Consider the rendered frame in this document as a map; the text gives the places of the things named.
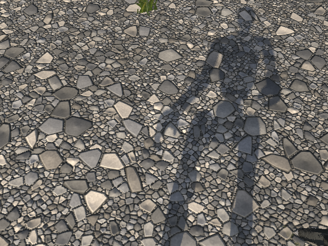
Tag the right robot hand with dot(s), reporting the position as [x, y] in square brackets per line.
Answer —
[314, 235]

